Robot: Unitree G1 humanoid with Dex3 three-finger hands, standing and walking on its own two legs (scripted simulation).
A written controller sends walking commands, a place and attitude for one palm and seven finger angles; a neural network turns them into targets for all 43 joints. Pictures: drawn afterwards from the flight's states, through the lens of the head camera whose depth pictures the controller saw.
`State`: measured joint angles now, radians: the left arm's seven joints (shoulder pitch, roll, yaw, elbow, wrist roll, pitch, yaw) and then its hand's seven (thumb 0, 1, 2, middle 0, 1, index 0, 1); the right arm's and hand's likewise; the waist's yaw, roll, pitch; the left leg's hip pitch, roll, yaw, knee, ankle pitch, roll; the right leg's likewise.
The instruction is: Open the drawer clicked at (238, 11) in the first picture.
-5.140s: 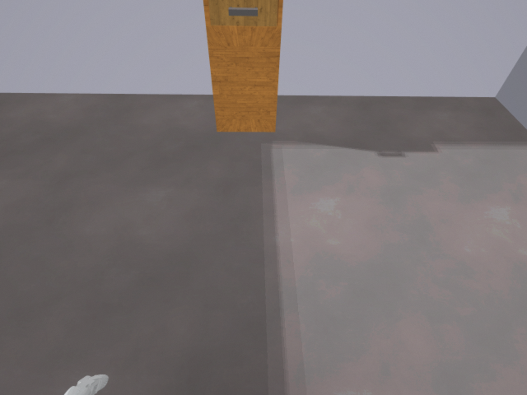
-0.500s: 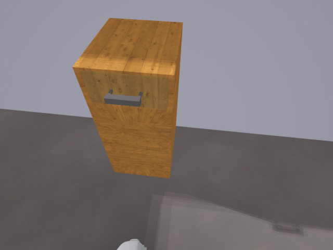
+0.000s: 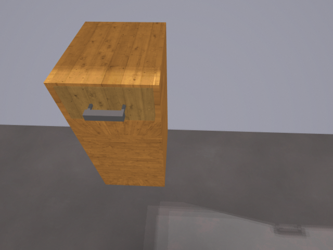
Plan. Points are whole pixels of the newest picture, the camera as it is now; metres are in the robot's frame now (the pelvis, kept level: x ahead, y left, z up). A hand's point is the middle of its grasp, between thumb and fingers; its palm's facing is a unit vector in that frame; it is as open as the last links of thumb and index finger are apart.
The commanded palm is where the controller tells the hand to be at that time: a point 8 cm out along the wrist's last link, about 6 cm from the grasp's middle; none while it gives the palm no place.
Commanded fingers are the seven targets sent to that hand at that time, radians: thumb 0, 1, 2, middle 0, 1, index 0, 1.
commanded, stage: come to a stop and stand still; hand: left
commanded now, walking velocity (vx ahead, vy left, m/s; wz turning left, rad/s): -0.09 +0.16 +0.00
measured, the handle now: (105, 111) +0.55 +0.25 -0.04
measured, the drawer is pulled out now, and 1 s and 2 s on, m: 0.00 0.00 0.00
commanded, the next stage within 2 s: look again from close up in 0.88 s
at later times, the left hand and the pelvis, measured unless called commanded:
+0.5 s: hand out of the picture -0.04 +0.17 -0.14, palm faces +0.12 -0.95 -0.29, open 7.4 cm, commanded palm none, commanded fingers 0.00 0.90 0.90 -0.20 -0.30 -0.20 -0.30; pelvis -0.05 -0.02 +0.02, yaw +2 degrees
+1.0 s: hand out of the picture -0.03 +0.18 -0.17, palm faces +0.00 -0.98 -0.19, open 7.3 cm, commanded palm none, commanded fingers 0.00 0.90 0.90 -0.20 -0.30 -0.20 -0.30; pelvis -0.04 +0.00 +0.01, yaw +0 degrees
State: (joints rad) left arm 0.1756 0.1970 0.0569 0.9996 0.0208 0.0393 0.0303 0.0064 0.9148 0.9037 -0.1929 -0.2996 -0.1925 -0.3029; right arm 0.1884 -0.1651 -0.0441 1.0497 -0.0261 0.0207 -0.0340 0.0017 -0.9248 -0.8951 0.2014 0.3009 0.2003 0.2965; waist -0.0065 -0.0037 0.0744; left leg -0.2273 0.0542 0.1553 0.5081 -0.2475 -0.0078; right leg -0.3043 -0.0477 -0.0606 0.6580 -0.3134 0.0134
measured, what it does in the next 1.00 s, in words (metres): steps on the spot: right foot, then left foot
